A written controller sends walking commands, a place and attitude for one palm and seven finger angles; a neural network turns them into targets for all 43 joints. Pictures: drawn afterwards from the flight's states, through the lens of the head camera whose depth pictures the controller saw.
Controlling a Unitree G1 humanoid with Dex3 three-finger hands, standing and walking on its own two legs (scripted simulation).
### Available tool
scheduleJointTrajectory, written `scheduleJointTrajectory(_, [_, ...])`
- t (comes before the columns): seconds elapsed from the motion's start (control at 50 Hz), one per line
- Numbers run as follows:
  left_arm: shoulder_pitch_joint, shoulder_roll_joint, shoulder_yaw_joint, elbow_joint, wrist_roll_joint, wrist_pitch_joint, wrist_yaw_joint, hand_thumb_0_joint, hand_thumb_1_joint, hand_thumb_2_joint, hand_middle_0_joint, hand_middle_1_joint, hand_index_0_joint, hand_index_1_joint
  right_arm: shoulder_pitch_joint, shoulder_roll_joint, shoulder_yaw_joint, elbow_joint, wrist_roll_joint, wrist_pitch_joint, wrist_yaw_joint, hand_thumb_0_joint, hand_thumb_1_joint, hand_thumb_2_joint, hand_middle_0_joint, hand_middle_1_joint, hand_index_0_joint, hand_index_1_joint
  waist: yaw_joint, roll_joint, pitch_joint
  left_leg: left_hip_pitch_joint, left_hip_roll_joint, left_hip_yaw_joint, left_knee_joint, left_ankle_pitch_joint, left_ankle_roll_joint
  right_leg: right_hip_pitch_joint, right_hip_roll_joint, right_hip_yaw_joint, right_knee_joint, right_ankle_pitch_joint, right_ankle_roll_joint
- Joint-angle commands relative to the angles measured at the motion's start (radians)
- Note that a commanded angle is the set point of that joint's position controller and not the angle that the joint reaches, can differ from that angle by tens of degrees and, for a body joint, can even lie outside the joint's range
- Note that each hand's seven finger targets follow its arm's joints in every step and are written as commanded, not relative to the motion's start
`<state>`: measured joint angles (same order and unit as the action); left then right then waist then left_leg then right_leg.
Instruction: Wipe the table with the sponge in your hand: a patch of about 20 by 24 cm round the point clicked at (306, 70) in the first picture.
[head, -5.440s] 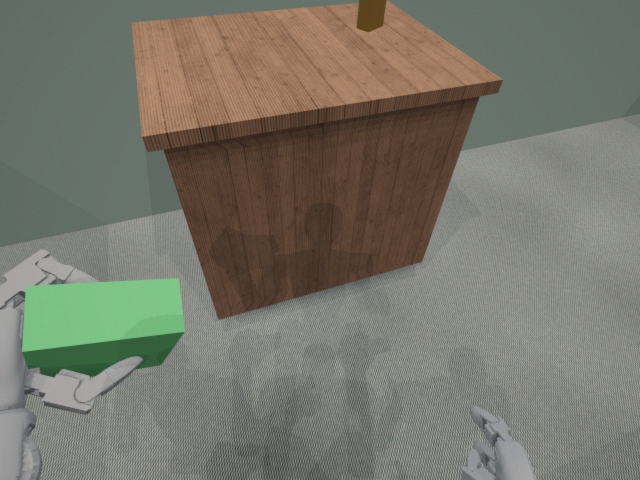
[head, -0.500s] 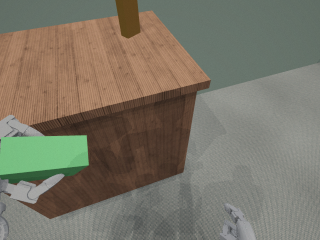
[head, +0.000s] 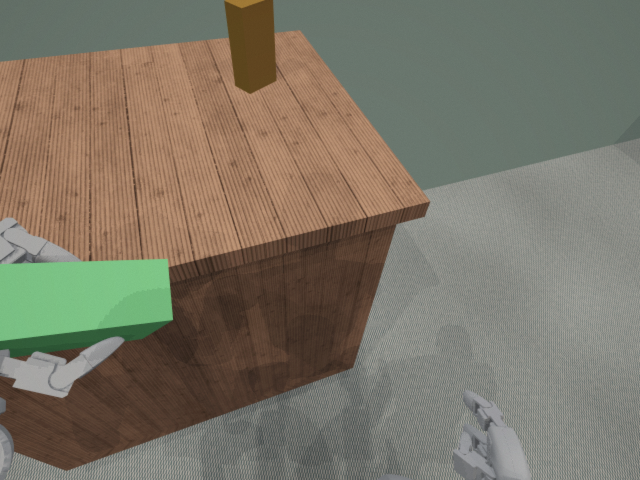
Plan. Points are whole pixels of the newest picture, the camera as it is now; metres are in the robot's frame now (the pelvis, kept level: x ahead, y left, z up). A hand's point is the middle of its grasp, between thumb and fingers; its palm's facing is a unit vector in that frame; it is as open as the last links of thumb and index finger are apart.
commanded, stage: take the last steps up to it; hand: left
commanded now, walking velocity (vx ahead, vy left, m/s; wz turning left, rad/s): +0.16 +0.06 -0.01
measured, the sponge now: (107, 307) +0.23 +0.21 +0.16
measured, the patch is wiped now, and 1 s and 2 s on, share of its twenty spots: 0.00 0.00 0.00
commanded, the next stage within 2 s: come to a stop and stand still in 0.06 s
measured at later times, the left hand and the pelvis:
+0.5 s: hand (115, 283) +0.26 +0.21 +0.17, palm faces +0.35 -0.81 -0.48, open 9.7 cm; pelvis +0.04 -0.02 -0.01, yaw +0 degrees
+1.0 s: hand (105, 342) +0.21 +0.21 +0.15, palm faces +0.29 -0.87 -0.39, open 9.7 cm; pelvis -0.01 -0.02 +0.00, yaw -3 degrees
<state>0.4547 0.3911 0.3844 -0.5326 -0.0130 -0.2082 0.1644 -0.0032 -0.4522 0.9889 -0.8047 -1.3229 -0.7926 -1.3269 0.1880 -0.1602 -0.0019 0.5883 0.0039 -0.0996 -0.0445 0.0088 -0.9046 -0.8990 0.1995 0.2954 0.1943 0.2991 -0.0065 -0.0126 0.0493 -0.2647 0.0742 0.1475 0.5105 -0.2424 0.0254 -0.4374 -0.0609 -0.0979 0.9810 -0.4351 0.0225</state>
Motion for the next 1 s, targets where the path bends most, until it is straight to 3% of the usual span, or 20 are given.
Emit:
scheduleJointTrajectory(0.0, [0.001,0.107,0.065,-0.202,-0.018,-0.064,0.002,0.0,0.1,1.3,-1.2,-1.6,-1.2,-1.6,-0.036,-0.157,-0.048,-0.119,0.003,-0.052,-0.017,0.0,-0.9,-0.9,0.2,0.3,0.2,0.3,0.001,0.23,-0.131,0.086,0.209,-0.162,-0.201,0.267,0.123,0.04,0.011,-0.046,-0.175,0.056,0.018])
scheduleJointTrajectory(0.1, [-0.058,0.135,0.08,-0.155,-0.013,-0.05,0.012,0.0,0.1,1.3,-1.2,-1.6,-1.2,-1.6,-0.06,-0.147,-0.035,-0.114,0.002,-0.04,-0.034,0.0,-0.9,-0.9,0.2,0.3,0.2,0.3,0.013,0.165,-0.152,0.026,0.168,-0.114,-0.04,0.07,0.064,0.268,0.027,-0.065,-0.519,0.161,0.004])
scheduleJointTrajectory(0.12, [-0.08,0.147,0.081,-0.153,-0.006,-0.052,0.014,0.0,0.1,1.3,-1.2,-1.6,-1.2,-1.6,-0.057,-0.136,-0.034,-0.113,0.001,-0.034,-0.033,0.0,-0.9,-0.9,0.2,0.3,0.2,0.3,0.007,0.06,-0.157,-0.042,0.119,-0.077,0.083,-0.004,0.034,0.334,-0.047,0.043,-0.584,0.24,-0.03])
scheduleJointTrajectory(0.14, [-0.102,0.169,0.085,-0.155,-0.001,-0.048,0.015,0.0,0.1,1.3,-1.2,-1.6,-1.2,-1.6,-0.055,-0.11,-0.025,-0.127,-0.001,-0.026,-0.03,0.0,-0.9,-0.9,0.2,0.3,0.2,0.3,-0.006,-0.142,-0.163,-0.181,0.01,-0.013,0.267,-0.146,-0.014,0.391,-0.227,0.331,-0.635,0.382,-0.109])
scheduleJointTrajectory(0.16, [-0.121,0.175,0.099,-0.131,-0.018,-0.04,0.013,0.0,0.1,1.3,-1.2,-1.6,-1.2,-1.6,-0.083,-0.114,-0.016,-0.129,-0.003,-0.036,-0.027,0.0,-0.9,-0.9,0.2,0.3,0.2,0.3,0.015,-0.22,-0.129,-0.259,-0.048,-0.049,0.419,-0.31,-0.045,0.358,-0.337,0.469,-0.69,0.464,-0.173])
scheduleJointTrajectory(0.18, [-0.098,0.169,0.094,-0.112,-0.025,-0.036,0.01,0.0,0.1,1.3,-1.2,-1.6,-1.2,-1.6,-0.058,-0.139,-0.035,-0.112,-0.002,-0.033,-0.017,0.0,-0.9,-0.9,0.2,0.3,0.2,0.3,0.012,-0.253,-0.135,-0.27,-0.037,-0.122,0.553,-0.285,-0.053,0.353,-0.36,0.496,-0.696,0.496,-0.19])
scheduleJointTrajectory(0.26, [-0.045,0.177,0.123,-0.207,-0.016,-0.061,0.021,0.0,0.1,1.3,-1.2,-1.6,-1.2,-1.6,-0.111,-0.103,-0.008,-0.124,0.001,-0.008,-0.019,0.0,-0.9,-0.9,0.2,0.3,0.2,0.3,0.003,-0.113,-0.175,-0.205,-0.015,-0.13,0.465,-0.213,-0.074,0.398,-0.289,0.181,-0.553,0.956,-0.153])
scheduleJointTrajectory(0.38, [0.097,0.164,0.152,-0.24,-0.018,-0.052,0.038,0.0,0.1,1.3,-1.2,-1.6,-1.2,-1.6,-0.08,-0.11,-0.023,-0.171,-0.009,0.018,-0.027,0.0,-0.9,-0.9,0.2,0.3,0.2,0.3,0.02,-0.106,-0.227,-0.053,-0.062,-0.05,0.061,-0.03,-0.067,0.42,-0.216,0.122,-0.495,0.888,-0.113])
scheduleJointTrajectory(0.42, [0.067,0.156,0.131,-0.26,-0.022,-0.046,0.038,0.0,0.1,1.3,-1.2,-1.6,-1.2,-1.6,-0.057,-0.129,-0.04,-0.17,-0.006,0.027,-0.028,0.0,-0.9,-0.9,0.2,0.3,0.2,0.3,0.002,-0.052,-0.233,0.072,-0.029,-0.061,-0.073,0.165,-0.06,0.353,-0.178,0.105,-0.451,0.723,-0.07])
scheduleJointTrajectory(0.46, [0.053,0.162,0.121,-0.29,-0.023,-0.053,0.034,0.0,0.1,1.3,-1.2,-1.6,-1.2,-1.6,-0.057,-0.168,-0.059,-0.184,0.007,0.018,-0.032,0.0,-0.9,-0.9,0.2,0.3,0.2,0.3,0.023,0.137,-0.226,0.153,0.158,-0.213,-0.106,0.487,0.004,0.226,-0.059,0.064,-0.371,0.303,-0.012])
scheduleJointTrajectory(0.5, [0.057,0.159,0.115,-0.237,-0.018,-0.06,0.022,0.0,0.1,1.3,-1.2,-1.6,-1.2,-1.6,-0.054,-0.156,-0.043,-0.175,-0.009,0.004,-0.024,0.0,-0.9,-0.9,0.2,0.3,0.2,0.3,0.016,0.295,-0.17,0.102,0.252,-0.334,-0.165,0.638,0.084,0.136,0.015,0.04,-0.233,-0.06,0.002])
scheduleJointTrajectory(0.56, [-0.043,0.137,0.067,-0.266,-0.006,-0.067,0.018,0.0,0.1,1.3,-1.2,-1.6,-1.2,-1.6,-0.036,-0.165,-0.048,-0.151,-0.006,-0.027,-0.011,0.0,-0.9,-0.9,0.2,0.3,0.2,0.3,0.011,0.257,-0.175,0.173,0.218,-0.253,-0.101,0.673,0.074,0.121,0.026,0.042,-0.296,0.002,-0.001])
scheduleJointTrajectory(0.66, [-0.042,0.13,0.06,-0.209,-0.012,-0.037,0.015,0.0,0.1,1.3,-1.2,-1.6,-1.2,-1.6,-0.052,-0.163,-0.029,-0.149,0.001,-0.029,-0.01,0.0,-0.9,-0.9,0.2,0.3,0.2,0.3,0.01,0.165,-0.163,0.052,0.152,-0.182,-0.057,0.378,0.019,0.307,0.015,0.043,-0.555,0.271,-0.003])
scheduleJointTrajectory(0.68, [-0.998,0.866,0.624,-0.266,0.085,-0.106,-0.001,0.0,0.1,1.3,-1.2,-1.6,-1.2,-1.6,0.015,-0.19,-0.08,-0.11,-0.065,-0.086,-0.003,0.0,-0.9,-0.9,0.2,0.3,0.2,0.3,0.096,-0.071,-0.031,-0.182,0.058,-0.085,0.207,0.227,0.006,0.239,-0.072,0.265,-0.707,0.61,-0.029])
scheduleJointTrajectory(0.7, [-0.476,0.238,0.173,0.255,0.01,-0.055,-0.043,0.0,0.1,1.3,-1.2,-1.6,-1.2,-1.6,0.0,-0.072,-0.031,-0.072,-0.016,-0.099,0.006,0.0,-0.9,-0.9,0.2,0.3,0.2,0.3,0.022,-0.151,-0.163,-0.084,-0.079,-0.154,0.197,0.009,-0.028,0.281,-0.214,0.357,-0.612,0.743,-0.174])
scheduleJointTrajectory(0.72, [-0.329,0.15,0.115,0.204,-0.005,-0.067,-0.05,0.0,0.1,1.3,-1.2,-1.6,-1.2,-1.6,0.006,-0.147,-0.056,-0.143,0.008,-0.11,0.008,0.0,-0.9,-0.9,0.2,0.3,0.2,0.3,0.052,-0.085,-0.148,-0.037,-0.058,-0.134,0.113,0.018,-0.026,0.328,-0.19,0.373,-0.609,0.865,-0.124])
scheduleJointTrajectory(0.74, [-0.239,0.071,0.033,0.157,-0.032,-0.073,-0.047,0.0,0.1,1.3,-1.2,-1.6,-1.2,-1.6,-0.014,-0.125,-0.041,-0.146,0.019,-0.108,0.021,0.0,-0.9,-0.9,0.2,0.3,0.2,0.3,0.034,0.039,-0.211,0.002,-0.054,-0.123,-0.005,0.099,-0.021,0.417,-0.177,0.277,-0.531,0.805,-0.109])
scheduleJointTrajectory(0.8, [-0.135,0.129,0.054,-0.077,-0.045,-0.071,-0.045,0.0,0.1,1.3,-1.2,-1.6,-1.2,-1.6,-0.083,-0.166,-0.047,-0.179,0.009,-0.095,0.036,0.0,-0.9,-0.9,0.2,0.3,0.2,0.3,0.06,-0.054,-0.211,0.095,-0.018,-0.158,-0.034,0.263,0.006,0.302,-0.068,0.175,-0.569,0.394,-0.018])
scheduleJointTrajectory(0.92, [-0.109,0.183,0.113,-0.102,-0.043,-0.053,-0.035,0.0,0.1,1.3,-1.2,-1.6,-1.2,-1.6,-0.096,-0.15,-0.022,-0.181,-0.004,-0.077,-0.001,0.0,-0.9,-0.9,0.2,0.3,0.2,0.3,0.03,-0.071,-0.061,0.06,-0.054,-0.159,-0.028,-0.1,-0.005,0.06,-0.069,0.232,-0.76,-0.174,-0.066])
scheduleJointTrajectory(0.98, [-0.187,0.182,0.106,-0.102,-0.036,-0.057,-0.029,0.0,0.1,1.3,-1.2,-1.6,-1.2,-1.6,-0.085,-0.16,-0.021,-0.17,-0.006,-0.081,-0.017,0.0,-0.9,-0.9,0.2,0.3,0.2,0.3,0.024,0.034,-0.04,0.06,-0.051,-0.185,-0.097,-0.152,-0.005,0.057,-0.018,0.191,-0.739,-0.184,-0.058])
